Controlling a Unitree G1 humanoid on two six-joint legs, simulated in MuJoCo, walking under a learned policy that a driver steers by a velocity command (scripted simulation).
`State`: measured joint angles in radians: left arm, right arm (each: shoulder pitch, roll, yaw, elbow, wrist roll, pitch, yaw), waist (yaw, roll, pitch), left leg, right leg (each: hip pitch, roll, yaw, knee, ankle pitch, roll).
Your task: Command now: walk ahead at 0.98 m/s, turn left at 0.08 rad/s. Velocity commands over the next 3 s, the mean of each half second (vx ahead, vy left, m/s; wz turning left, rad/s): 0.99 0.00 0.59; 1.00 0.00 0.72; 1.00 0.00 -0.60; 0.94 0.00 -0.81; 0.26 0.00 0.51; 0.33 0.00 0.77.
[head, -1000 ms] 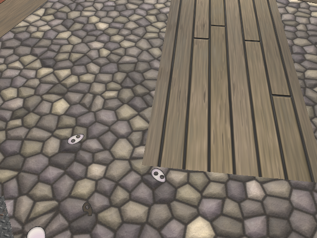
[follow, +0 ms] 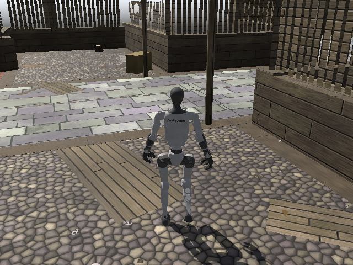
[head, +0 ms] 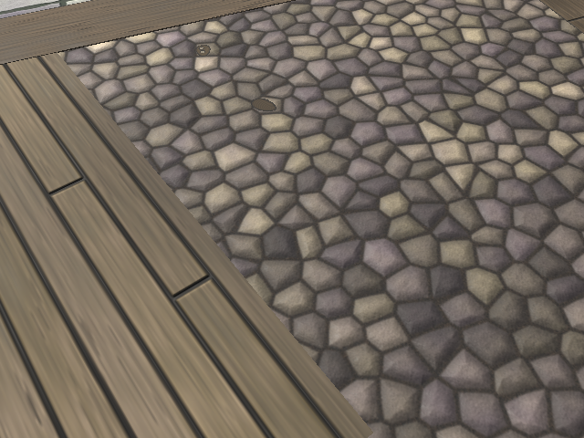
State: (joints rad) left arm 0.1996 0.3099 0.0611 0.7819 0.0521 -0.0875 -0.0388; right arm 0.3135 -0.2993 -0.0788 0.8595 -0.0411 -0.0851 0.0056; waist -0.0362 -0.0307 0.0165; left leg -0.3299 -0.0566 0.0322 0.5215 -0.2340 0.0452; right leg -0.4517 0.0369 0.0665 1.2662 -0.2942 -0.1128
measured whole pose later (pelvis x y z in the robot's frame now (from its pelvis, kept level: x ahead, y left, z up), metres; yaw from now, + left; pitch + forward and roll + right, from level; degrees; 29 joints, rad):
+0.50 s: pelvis +0.43 +0.00 +0.00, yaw +20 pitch +2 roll -2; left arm 0.45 0.31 0.07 0.86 0.02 -0.12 0.00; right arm 0.13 -0.35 -0.08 0.70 -0.03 -0.01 0.07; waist 0.05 0.05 -0.01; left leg -0.78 0.08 0.04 1.17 -0.13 0.09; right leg 0.00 0.00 -0.20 0.32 -0.35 0.01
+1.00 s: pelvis +0.83 +0.22 +0.00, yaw +42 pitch +1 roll +1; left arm 0.06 0.25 -0.02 0.62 0.03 -0.06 -0.04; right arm 0.44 -0.29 -0.05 0.83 0.01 -0.10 0.03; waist -0.07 -0.02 0.04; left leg 0.12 -0.19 -0.10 0.19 -0.31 0.17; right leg -0.75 -0.14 -0.02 0.67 0.12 -0.03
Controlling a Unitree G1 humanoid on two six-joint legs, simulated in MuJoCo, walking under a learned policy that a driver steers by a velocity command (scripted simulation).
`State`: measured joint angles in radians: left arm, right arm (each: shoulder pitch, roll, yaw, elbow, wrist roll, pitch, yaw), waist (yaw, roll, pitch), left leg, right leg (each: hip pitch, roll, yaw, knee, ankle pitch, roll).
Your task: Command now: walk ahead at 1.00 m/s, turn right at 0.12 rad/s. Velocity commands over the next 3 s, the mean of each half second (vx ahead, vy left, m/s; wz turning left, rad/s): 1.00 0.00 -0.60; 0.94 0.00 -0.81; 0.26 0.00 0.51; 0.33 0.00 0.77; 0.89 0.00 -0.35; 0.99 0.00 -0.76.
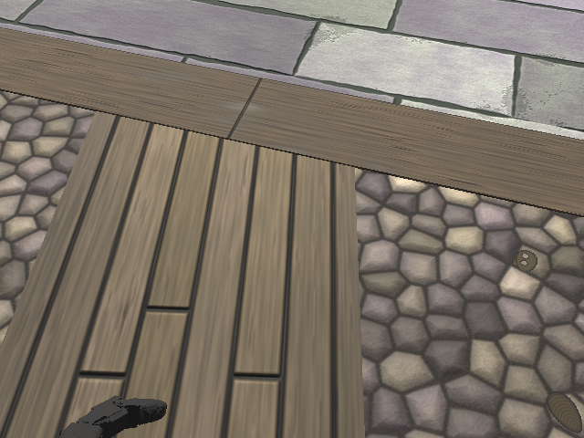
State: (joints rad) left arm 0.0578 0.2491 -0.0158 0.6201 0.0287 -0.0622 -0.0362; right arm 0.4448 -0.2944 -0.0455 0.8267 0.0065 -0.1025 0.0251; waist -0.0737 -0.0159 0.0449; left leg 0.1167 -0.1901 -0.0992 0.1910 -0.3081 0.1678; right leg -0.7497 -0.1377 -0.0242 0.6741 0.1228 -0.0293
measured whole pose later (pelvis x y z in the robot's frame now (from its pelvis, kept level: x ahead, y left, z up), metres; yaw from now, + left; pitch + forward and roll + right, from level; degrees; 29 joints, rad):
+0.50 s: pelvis +0.48 -0.09 +0.00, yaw -20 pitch +3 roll +1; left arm 0.53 0.29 0.07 0.86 -0.01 -0.07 -0.02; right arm -0.06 -0.25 0.06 0.56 -0.04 -0.07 0.03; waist 0.15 0.00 0.02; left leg -0.69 0.07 -0.07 0.58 0.06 -0.02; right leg 0.09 0.14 0.26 0.25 -0.35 -0.14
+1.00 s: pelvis +0.90 -0.28 -0.03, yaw -45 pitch +1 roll +2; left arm -0.07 0.29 0.00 0.61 0.06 -0.05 -0.08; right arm 0.55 -0.26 -0.02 0.93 -0.01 -0.09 -0.01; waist -0.09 -0.05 0.04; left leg 0.20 0.04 0.26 0.48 -0.43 -0.04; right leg -0.58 0.04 -0.08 0.60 0.00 -0.16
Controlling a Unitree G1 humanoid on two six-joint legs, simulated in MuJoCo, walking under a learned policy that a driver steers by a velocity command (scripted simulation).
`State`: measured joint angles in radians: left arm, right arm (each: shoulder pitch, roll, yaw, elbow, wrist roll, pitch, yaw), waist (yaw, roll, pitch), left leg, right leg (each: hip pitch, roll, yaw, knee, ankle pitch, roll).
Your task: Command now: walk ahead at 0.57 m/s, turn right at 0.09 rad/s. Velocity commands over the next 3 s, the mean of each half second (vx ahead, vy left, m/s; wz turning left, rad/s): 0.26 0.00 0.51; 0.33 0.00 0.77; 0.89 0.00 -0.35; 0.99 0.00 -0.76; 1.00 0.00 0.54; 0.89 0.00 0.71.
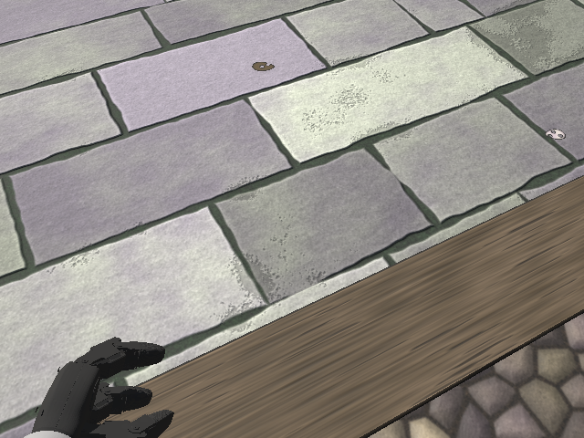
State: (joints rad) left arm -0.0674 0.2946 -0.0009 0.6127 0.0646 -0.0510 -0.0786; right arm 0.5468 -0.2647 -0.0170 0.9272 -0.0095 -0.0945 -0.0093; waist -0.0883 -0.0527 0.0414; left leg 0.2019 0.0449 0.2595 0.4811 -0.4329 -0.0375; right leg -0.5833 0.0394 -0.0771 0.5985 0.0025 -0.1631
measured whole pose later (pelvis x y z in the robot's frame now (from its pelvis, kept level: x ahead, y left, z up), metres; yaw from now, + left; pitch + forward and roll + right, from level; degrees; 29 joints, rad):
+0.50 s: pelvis +0.24 +0.07 +0.01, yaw +18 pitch +1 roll -2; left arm 0.04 0.28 0.06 0.77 -0.01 0.00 0.03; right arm 0.22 -0.29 -0.08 0.67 0.00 -0.01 0.03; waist -0.04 -0.01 0.06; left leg -0.51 -0.01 0.06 0.66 -0.18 0.09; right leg -0.26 -0.04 -0.18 0.93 -0.54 0.02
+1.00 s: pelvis +0.38 +0.08 +0.03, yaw +42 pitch +3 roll -1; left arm 0.28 0.31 0.07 0.79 0.06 -0.06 -0.01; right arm 0.17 -0.30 -0.07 0.55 -0.02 0.02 0.01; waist 0.07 0.03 -0.07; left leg -0.49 -0.15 -0.20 0.88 -0.37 0.06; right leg -0.29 0.04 0.04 0.53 -0.30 -0.02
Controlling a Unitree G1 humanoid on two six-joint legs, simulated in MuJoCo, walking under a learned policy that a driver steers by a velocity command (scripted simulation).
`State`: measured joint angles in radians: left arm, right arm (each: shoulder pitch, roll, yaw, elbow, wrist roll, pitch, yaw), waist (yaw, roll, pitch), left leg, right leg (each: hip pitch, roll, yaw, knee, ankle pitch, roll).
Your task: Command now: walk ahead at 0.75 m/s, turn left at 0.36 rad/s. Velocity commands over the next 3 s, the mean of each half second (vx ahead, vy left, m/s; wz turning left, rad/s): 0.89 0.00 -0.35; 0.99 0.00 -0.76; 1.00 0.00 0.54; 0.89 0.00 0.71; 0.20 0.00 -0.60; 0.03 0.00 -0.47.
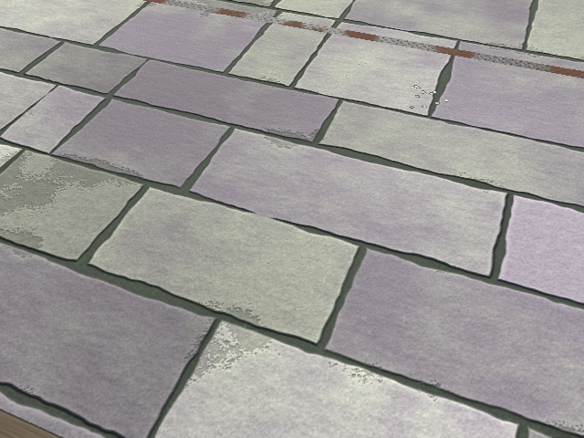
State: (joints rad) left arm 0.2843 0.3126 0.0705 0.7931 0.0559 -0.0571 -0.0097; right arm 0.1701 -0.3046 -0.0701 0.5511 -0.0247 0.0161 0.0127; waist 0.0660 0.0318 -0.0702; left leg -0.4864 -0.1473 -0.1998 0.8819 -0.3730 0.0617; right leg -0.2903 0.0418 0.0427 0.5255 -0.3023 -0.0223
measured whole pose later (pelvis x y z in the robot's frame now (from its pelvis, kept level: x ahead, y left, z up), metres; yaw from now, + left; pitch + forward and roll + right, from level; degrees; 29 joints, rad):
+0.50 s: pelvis +0.29 +0.01 +0.00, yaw -13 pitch +3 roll +2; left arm 0.30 0.32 0.08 0.81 0.02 -0.01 -0.06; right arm 0.33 -0.28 -0.04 0.72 -0.04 -0.08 -0.01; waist 0.00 -0.05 -0.03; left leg -0.09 0.00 0.11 0.37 -0.33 -0.01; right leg -0.61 -0.06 -0.01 1.22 -0.28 -0.08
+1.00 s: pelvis +0.70 -0.19 +0.00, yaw -37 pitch +1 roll -1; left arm 0.43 0.30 0.05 0.82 0.01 -0.07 -0.02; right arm 0.11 -0.25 0.02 0.62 -0.05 -0.05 0.03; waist 0.03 0.02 0.04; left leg -0.75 0.18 -0.02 0.89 -0.08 -0.02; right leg -0.02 0.21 0.06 0.32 -0.29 -0.18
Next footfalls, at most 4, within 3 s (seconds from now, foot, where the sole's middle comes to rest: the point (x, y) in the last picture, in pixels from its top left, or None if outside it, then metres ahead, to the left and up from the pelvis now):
0.32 left None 0.27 0.14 -0.77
0.74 right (409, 398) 0.65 -0.18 -0.77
1.18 left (455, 254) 1.09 -0.35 -0.77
1.60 right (547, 181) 1.42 -0.69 -0.77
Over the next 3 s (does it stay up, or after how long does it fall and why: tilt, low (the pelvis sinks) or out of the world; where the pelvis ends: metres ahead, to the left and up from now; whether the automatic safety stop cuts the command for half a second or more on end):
stays up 1.90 -0.61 0.00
